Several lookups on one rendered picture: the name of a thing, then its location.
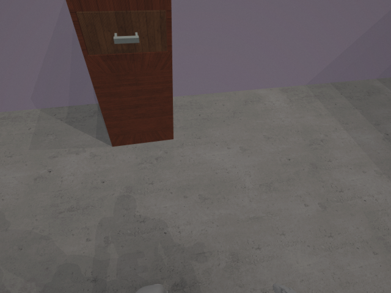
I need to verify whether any drawer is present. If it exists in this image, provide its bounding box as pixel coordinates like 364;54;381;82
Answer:
76;10;167;55

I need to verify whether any handle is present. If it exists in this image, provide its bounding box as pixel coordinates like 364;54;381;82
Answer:
114;32;139;44

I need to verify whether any cabinet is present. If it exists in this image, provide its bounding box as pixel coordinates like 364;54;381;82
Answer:
66;0;174;147

